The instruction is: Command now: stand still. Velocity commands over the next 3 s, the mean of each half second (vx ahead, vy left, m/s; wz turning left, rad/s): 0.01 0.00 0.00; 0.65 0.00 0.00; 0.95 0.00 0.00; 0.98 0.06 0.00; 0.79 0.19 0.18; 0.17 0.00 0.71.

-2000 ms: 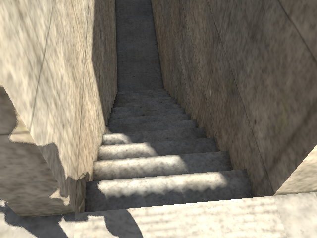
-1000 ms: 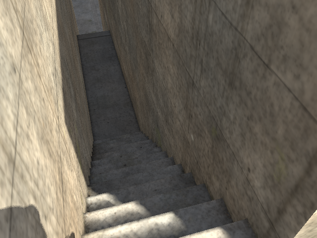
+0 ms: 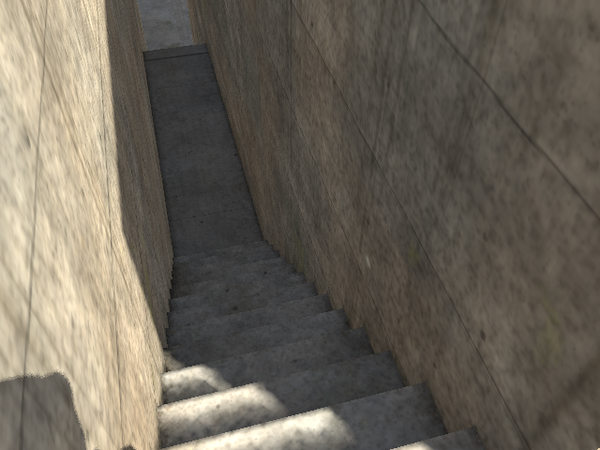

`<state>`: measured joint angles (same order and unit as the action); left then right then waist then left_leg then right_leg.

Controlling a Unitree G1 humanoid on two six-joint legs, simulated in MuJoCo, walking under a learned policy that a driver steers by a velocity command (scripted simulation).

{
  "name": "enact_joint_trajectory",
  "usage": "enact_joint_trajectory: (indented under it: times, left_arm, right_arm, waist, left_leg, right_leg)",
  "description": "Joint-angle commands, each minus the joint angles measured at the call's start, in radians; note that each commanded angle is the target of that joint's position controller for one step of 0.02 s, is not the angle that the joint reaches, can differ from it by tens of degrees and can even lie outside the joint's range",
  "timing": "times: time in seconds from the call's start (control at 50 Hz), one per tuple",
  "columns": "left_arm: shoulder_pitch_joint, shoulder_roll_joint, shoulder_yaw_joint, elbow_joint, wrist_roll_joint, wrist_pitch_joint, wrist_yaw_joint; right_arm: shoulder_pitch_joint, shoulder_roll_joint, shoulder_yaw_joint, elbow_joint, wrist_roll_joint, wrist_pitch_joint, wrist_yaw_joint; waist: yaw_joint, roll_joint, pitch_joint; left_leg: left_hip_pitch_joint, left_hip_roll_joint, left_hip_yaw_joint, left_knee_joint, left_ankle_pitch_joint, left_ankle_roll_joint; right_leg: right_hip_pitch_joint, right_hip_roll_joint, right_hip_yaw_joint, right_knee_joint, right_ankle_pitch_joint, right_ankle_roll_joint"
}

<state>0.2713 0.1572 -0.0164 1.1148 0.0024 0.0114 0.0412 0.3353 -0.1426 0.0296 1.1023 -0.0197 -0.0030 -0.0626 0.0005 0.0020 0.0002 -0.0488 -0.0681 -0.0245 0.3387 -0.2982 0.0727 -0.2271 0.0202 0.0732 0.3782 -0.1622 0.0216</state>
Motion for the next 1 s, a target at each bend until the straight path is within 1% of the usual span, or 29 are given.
enact_joint_trajectory:
  times: [0.02, 0.1, 0.12, 0.16, 0.18, 0.22, 0.24, 0.46, 0.48, 0.5, 0.52, 0.54, 0.56, 0.6, 0.66, 0.68, 0.72, 0.74, 0.76, 0.78, 0.8, 0.82, 0.84, 0.86, 0.88, 0.94, 0.96, 0.98, 1.0]
  left_arm:
    - [0.056, 0.076, 0.010, -0.023, -0.001, -0.004, 0.005]
    - [0.076, 0.071, 0.007, -0.025, -0.001, -0.005, 0.006]
    - [0.078, 0.085, 0.011, -0.023, -0.005, -0.007, 0.008]
    - [0.097, 0.075, 0.008, -0.023, -0.004, -0.004, 0.010]
    - [0.087, 0.077, 0.009, -0.026, -0.006, -0.007, 0.009]
    - [0.102, 0.072, 0.007, -0.029, -0.004, -0.005, 0.010]
    - [0.091, 0.077, 0.009, -0.032, -0.005, -0.008, 0.009]
    - [0.117, 0.073, 0.006, -0.042, -0.007, -0.010, 0.011]
    - [0.118, 0.078, 0.009, -0.046, -0.004, -0.007, 0.013]
    - [0.087, 0.091, 0.018, -0.073, 0.002, 0.001, 0.009]
    - [-0.006, 0.113, 0.028, -0.120, 0.015, 0.010, 0.001]
    - [-0.161, 0.116, 0.025, -0.201, 0.027, 0.012, -0.009]
    - [-0.229, 0.113, 0.023, -0.250, 0.030, 0.004, -0.016]
    - [-0.206, 0.114, 0.028, -0.276, 0.030, -0.020, -0.027]
    - [-0.201, 0.144, 0.046, -0.315, 0.004, -0.038, -0.055]
    - [-0.196, 0.133, 0.043, -0.339, -0.003, -0.028, -0.055]
    - [-0.047, 0.126, 0.052, -0.319, 0.007, -0.016, -0.059]
    - [0.150, 0.129, 0.063, -0.258, 0.028, -0.010, -0.051]
    - [0.355, 0.197, 0.091, -0.215, 0.049, -0.016, -0.040]
    - [0.410, 0.283, 0.110, -0.239, 0.061, -0.027, -0.041]
    - [0.291, 0.266, 0.102, -0.264, 0.040, -0.027, -0.045]
    - [0.127, 0.219, 0.090, -0.315, 0.030, -0.033, -0.043]
    - [0.049, 0.183, 0.080, -0.347, 0.026, -0.044, -0.047]
    - [0.017, 0.169, 0.070, -0.358, 0.025, -0.061, -0.049]
    - [0.001, 0.163, 0.064, -0.362, 0.022, -0.078, -0.048]
    - [0.044, 0.219, 0.078, -0.344, 0.017, -0.099, -0.047]
    - [0.051, 0.238, 0.084, -0.351, 0.028, -0.115, -0.049]
    - [0.075, 0.242, 0.087, -0.331, 0.033, -0.129, -0.048]
    - [0.141, 0.230, 0.081, -0.310, 0.017, -0.143, -0.048]
  right_arm:
    - [0.078, -0.081, -0.013, -0.010, 0.001, -0.004, -0.004]
    - [0.094, -0.077, -0.012, -0.006, 0.001, -0.004, -0.005]
    - [0.107, -0.076, -0.018, -0.005, -0.008, -0.003, -0.007]
    - [0.138, -0.076, -0.020, 0.007, -0.001, 0.004, -0.008]
    - [0.119, -0.071, -0.020, -0.005, -0.008, 0.003, -0.009]
    - [0.141, -0.076, -0.023, 0.004, -0.001, 0.007, -0.009]
    - [0.123, -0.072, -0.023, -0.008, -0.009, 0.004, -0.010]
    - [0.150, -0.068, -0.025, -0.007, -0.005, 0.002, -0.011]
    - [0.177, -0.080, -0.031, -0.005, -0.010, 0.003, -0.009]
    - [0.203, -0.117, -0.044, -0.004, -0.005, 0.007, -0.005]
    - [0.217, -0.150, -0.059, -0.017, -0.011, 0.011, 0.001]
    - [0.187, -0.172, -0.070, -0.041, -0.005, 0.009, 0.002]
    - [0.188, -0.169, -0.074, -0.049, -0.008, -0.002, 0.002]
    - [0.197, -0.178, -0.087, -0.063, -0.021, -0.040, 0.002]
    - [0.158, -0.187, -0.101, -0.096, -0.021, -0.080, 0.025]
    - [0.120, -0.213, -0.108, -0.115, -0.002, -0.095, 0.043]
    - [0.046, -0.227, -0.112, -0.138, 0.007, -0.114, 0.058]
    - [0.026, -0.243, -0.117, -0.142, 0.019, -0.124, 0.053]
    - [-0.017, -0.238, -0.113, -0.165, 0.016, -0.123, 0.051]
    - [-0.029, -0.129, -0.081, -0.216, 0.008, -0.108, 0.044]
    - [0.010, -0.129, -0.083, -0.216, -0.007, -0.097, 0.049]
    - [0.001, -0.165, -0.085, -0.218, -0.008, -0.071, 0.053]
    - [-0.023, -0.172, -0.084, -0.240, -0.010, -0.058, 0.060]
    - [-0.036, -0.185, -0.088, -0.241, -0.003, -0.038, 0.061]
    - [-0.050, -0.177, -0.085, -0.252, -0.013, -0.013, 0.061]
    - [-0.123, -0.146, -0.075, -0.295, -0.026, 0.038, 0.066]
    - [-0.109, -0.163, -0.085, -0.311, -0.007, 0.040, 0.074]
    - [-0.119, -0.188, -0.101, -0.316, -0.007, 0.039, 0.071]
    - [-0.155, -0.210, -0.124, -0.337, -0.004, 0.040, 0.071]
  waist:
    - [0.000, 0.009, 0.038]
    - [0.000, 0.011, 0.041]
    - [-0.008, 0.015, 0.055]
    - [-0.007, 0.031, 0.066]
    - [-0.009, 0.016, 0.054]
    - [-0.007, 0.025, 0.058]
    - [-0.008, 0.009, 0.048]
    - [-0.005, 0.021, 0.049]
    - [-0.022, 0.030, 0.015]
    - [-0.042, 0.062, -0.001]
    - [-0.082, 0.118, 0.082]
    - [-0.109, 0.156, 0.225]
    - [-0.117, 0.138, 0.281]
    - [-0.093, 0.064, 0.256]
    - [-0.079, 0.084, 0.171]
    - [-0.051, 0.095, 0.168]
    - [0.035, 0.092, 0.112]
    - [0.121, 0.073, 0.028]
    - [0.225, -0.054, -0.044]
    - [0.230, -0.281, -0.127]
    - [0.146, -0.234, -0.101]
    - [0.067, -0.091, -0.036]
    - [0.040, -0.028, -0.025]
    - [0.010, -0.040, -0.006]
    - [-0.001, -0.070, 0.021]
    - [0.003, -0.066, 0.053]
    - [0.001, -0.058, -0.002]
    - [0.002, -0.068, 0.003]
    - [0.018, -0.015, 0.019]
  left_leg:
    - [-0.065, 0.160, -0.121, -0.058, 0.356, -0.001]
    - [-0.059, 0.160, -0.119, -0.058, 0.377, -0.001]
    - [-0.052, 0.167, -0.120, -0.064, 0.410, -0.009]
    - [-0.050, 0.163, -0.110, -0.063, 0.426, -0.022]
    - [-0.044, 0.169, -0.119, -0.062, 0.447, -0.016]
    - [-0.043, 0.163, -0.109, -0.063, 0.438, -0.022]
    - [-0.040, 0.169, -0.118, -0.062, 0.454, -0.016]
    - [-0.032, 0.167, -0.111, -0.058, 0.478, -0.016]
    - [0.001, 0.148, -0.113, -0.067, 0.297, -0.001]
    - [0.026, 0.130, -0.151, -0.066, -0.092, 0.054]
    - [0.024, 0.192, -0.273, -0.136, -0.399, 0.108]
    - [-0.010, 0.294, -0.375, -0.209, -0.470, 0.154]
    - [-0.010, 0.358, -0.425, -0.239, -0.398, 0.187]
    - [0.076, 0.381, -0.384, -0.224, -0.109, 0.213]
    - [0.073, 0.296, -0.250, -0.220, 0.048, 0.180]
    - [-0.028, 0.265, -0.201, -0.216, 0.075, 0.168]
    - [-0.224, 0.230, -0.115, -0.104, 0.313, 0.142]
    - [-0.323, 0.171, -0.039, 0.076, 0.501, 0.124]
    - [-0.454, 0.089, 0.028, 0.387, 0.506, 0.075]
    - [-0.611, -0.022, 0.032, 0.795, -0.042, 0.032]
    - [-0.696, -0.069, -0.164, 0.984, -0.202, 0.041]
    - [-0.709, 0.036, -0.170, 1.020, -0.091, 0.044]
    - [-0.650, 0.079, -0.158, 0.945, -0.011, 0.025]
    - [-0.594, 0.121, -0.172, 0.834, 0.030, 0.001]
    - [-0.558, 0.137, -0.175, 0.760, 0.057, -0.029]
    - [-0.539, 0.100, -0.145, 0.702, 0.111, -0.073]
    - [-0.481, 0.076, -0.097, 0.712, 0.163, -0.071]
    - [-0.512, 0.073, -0.115, 0.750, 0.241, -0.059]
    - [-0.603, 0.073, -0.168, 0.679, 0.370, -0.054]
  right_leg:
    - [0.033, -0.090, 0.091, -0.024, 0.145, -0.032]
    - [0.030, -0.090, 0.087, -0.020, 0.145, -0.030]
    - [0.018, -0.086, 0.083, -0.017, 0.137, -0.032]
    - [0.017, -0.083, 0.079, -0.015, 0.141, -0.032]
    - [0.017, -0.084, 0.079, -0.014, 0.134, -0.030]
    - [0.023, -0.083, 0.077, -0.012, 0.143, -0.031]
    - [0.025, -0.085, 0.078, -0.012, 0.139, -0.030]
    - [0.033, -0.087, 0.073, -0.006, 0.149, -0.032]
    - [0.018, -0.060, 0.052, 0.023, 0.041, -0.042]
    - [-0.051, -0.003, 0.002, 0.124, -0.200, -0.057]
    - [-0.230, 0.035, -0.030, 0.210, -0.323, -0.063]
    - [-0.414, 0.011, -0.062, 0.274, -0.245, -0.056]
    - [-0.513, -0.043, -0.055, 0.329, -0.185, -0.048]
    - [-0.574, -0.092, -0.039, 0.340, -0.106, -0.037]
    - [-0.400, -0.053, -0.093, 0.251, -0.090, -0.054]
    - [-0.277, -0.037, -0.116, 0.209, -0.046, -0.065]
    - [0.063, 0.030, -0.178, 0.220, 0.024, -0.087]
    - [0.291, 0.075, -0.208, 0.243, -0.028, -0.097]
    - [0.487, 0.012, -0.110, 0.165, -0.162, -0.134]
    - [0.525, -0.266, 0.319, -0.044, -0.405, -0.212]
    - [0.376, -0.333, 0.612, -0.085, -0.404, -0.302]
    - [0.248, -0.365, 0.490, -0.057, -0.425, -0.313]
    - [0.127, -0.336, 0.421, -0.077, -0.353, -0.298]
    - [0.070, -0.303, 0.341, -0.119, -0.291, -0.265]
    - [0.011, -0.278, 0.298, -0.140, -0.231, -0.253]
    - [-0.038, -0.252, 0.205, -0.153, -0.009, -0.269]
    - [-0.040, -0.227, 0.127, -0.144, 0.070, -0.277]
    - [-0.017, -0.246, 0.132, -0.106, 0.127, -0.282]
    - [0.046, -0.208, 0.106, -0.066, 0.086, -0.275]
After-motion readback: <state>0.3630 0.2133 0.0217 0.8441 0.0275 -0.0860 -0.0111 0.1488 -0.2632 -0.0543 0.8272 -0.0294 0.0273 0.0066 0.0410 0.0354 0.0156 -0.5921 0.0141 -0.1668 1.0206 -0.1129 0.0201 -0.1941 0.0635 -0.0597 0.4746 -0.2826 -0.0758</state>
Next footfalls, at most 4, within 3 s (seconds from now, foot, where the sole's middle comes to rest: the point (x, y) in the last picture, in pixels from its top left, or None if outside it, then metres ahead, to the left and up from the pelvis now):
0.76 right None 0.20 -0.14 -0.78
1.34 left None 0.40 0.12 -0.99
1.70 right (336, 445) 0.68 -0.09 -1.19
2.04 left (265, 409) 0.88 0.14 -1.40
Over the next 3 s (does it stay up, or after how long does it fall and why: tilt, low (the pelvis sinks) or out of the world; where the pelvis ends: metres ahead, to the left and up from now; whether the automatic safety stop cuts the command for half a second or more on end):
stays up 1.44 0.16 -1.12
